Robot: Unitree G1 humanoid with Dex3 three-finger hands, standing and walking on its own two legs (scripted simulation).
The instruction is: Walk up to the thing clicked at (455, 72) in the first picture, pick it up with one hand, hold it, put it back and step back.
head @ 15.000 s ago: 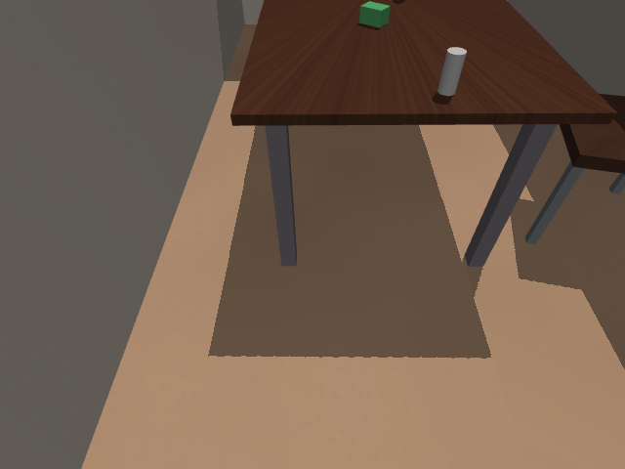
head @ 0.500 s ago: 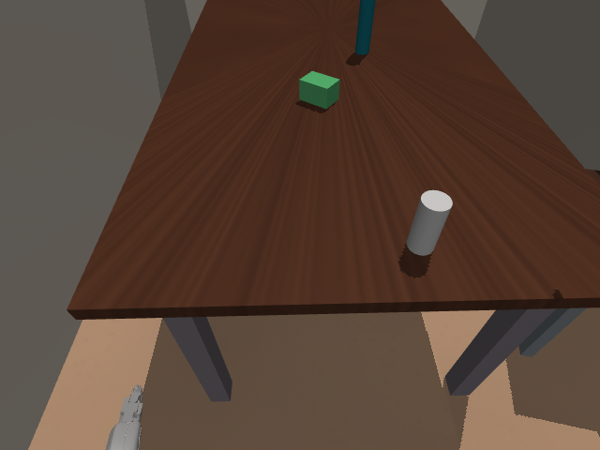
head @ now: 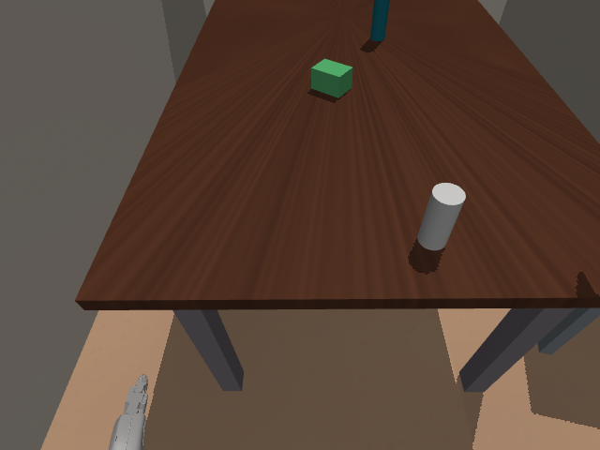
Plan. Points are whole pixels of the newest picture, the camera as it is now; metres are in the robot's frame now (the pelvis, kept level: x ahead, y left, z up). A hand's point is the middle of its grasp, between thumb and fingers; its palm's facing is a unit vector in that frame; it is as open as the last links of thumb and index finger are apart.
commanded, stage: go down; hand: right
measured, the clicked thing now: (439, 218) +0.47 -0.17 +0.04
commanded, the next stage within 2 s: approach in 1.24 s
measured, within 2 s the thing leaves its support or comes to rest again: neither
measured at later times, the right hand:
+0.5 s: hand out of the picture +0.38 -0.36 +0.17, palm faces +0.13 +0.99 +0.00, open 17.5 cm
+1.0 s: hand out of the picture +0.39 -0.36 +0.17, palm faces +0.13 +0.99 -0.01, open 17.5 cm
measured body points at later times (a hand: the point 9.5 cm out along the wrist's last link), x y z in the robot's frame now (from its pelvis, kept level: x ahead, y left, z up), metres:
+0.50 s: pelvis +0.00 +0.00 -0.01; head +0.04 -0.01 +0.44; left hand +0.15 +0.26 -0.07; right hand +0.37 -0.41 +0.17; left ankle +0.01 +0.14 -0.73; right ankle +0.00 -0.14 -0.73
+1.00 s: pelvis +0.00 +0.00 -0.01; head +0.04 -0.02 +0.44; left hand +0.15 +0.26 -0.08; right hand +0.38 -0.42 +0.17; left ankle +0.01 +0.14 -0.73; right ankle +0.00 -0.14 -0.73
